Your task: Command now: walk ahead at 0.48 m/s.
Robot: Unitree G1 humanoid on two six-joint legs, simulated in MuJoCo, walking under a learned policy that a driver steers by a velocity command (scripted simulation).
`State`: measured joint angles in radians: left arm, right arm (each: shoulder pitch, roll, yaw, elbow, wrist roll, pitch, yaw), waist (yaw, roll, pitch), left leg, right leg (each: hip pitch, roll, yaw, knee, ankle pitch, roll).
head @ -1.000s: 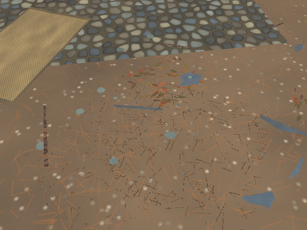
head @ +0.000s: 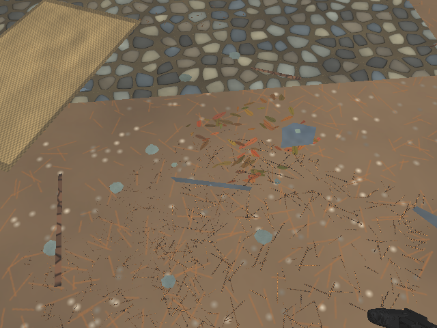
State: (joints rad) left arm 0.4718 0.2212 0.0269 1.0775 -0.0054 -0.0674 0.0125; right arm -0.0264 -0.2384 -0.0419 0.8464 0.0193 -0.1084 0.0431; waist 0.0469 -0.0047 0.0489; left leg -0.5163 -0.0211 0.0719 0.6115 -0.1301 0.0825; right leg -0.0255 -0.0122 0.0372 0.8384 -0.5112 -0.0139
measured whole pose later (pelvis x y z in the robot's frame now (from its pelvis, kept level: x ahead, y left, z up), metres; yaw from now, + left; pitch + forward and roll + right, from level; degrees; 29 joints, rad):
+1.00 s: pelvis +0.56 -0.01 +0.01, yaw +16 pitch +2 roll -2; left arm 0.32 0.25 0.08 0.96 -0.01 -0.07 0.03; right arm 0.07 -0.23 -0.06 0.80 0.02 -0.03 0.05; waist 0.06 0.02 0.03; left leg -0.62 0.08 0.05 0.67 -0.07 0.08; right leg 0.11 -0.01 -0.31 0.26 -0.38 0.03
